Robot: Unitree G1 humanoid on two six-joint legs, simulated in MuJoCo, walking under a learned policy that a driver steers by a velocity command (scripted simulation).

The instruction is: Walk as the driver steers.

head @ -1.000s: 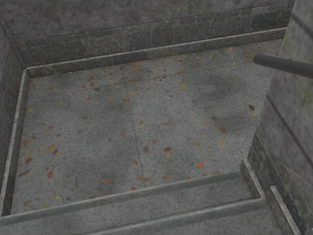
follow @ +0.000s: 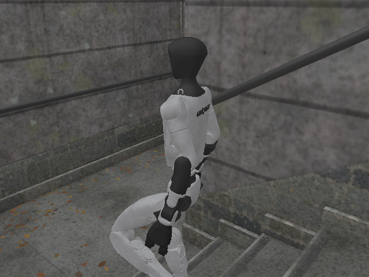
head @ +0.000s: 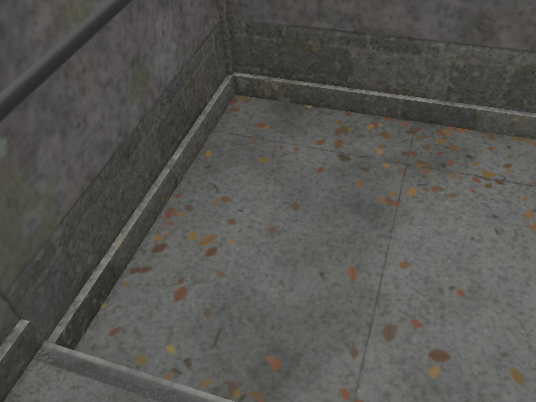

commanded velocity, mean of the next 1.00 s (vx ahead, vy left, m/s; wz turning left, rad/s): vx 0.05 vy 0.00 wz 0.47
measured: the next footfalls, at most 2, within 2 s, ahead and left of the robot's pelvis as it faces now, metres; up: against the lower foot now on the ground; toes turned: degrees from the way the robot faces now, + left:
left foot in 0.40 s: +0.09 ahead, +0.13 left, +0.00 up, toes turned +18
right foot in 0.86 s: +0.08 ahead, -0.14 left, +0.00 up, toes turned +27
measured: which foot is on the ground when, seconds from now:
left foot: up 0.00-0.38, down 0.40-1.00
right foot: down 0.00-0.40, up 0.42-0.84, down 0.86-1.00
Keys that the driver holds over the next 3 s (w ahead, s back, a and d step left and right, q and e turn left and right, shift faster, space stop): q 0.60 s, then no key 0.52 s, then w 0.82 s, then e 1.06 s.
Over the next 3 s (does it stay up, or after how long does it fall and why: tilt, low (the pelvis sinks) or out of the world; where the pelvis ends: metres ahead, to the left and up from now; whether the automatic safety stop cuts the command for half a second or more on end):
stays up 0.44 0.09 -0.17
